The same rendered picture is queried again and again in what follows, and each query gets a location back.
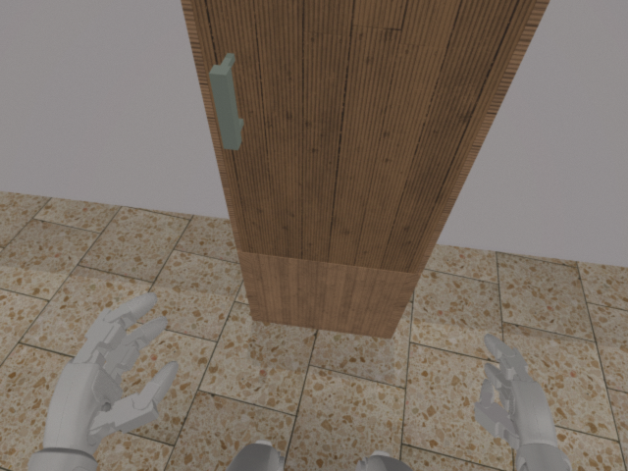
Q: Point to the robot left thigh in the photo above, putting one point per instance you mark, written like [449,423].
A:
[257,457]

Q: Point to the right robot hand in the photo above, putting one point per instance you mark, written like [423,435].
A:
[520,394]

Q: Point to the left robot hand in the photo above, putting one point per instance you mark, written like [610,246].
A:
[74,418]

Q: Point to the left robot forearm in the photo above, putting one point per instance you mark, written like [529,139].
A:
[61,459]

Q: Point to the handle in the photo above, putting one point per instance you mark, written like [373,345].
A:
[222,84]

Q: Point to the right robot shin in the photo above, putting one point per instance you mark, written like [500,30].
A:
[380,452]

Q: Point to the right robot forearm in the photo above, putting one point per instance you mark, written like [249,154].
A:
[541,457]

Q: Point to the cupboard door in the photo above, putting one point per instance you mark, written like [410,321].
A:
[358,117]

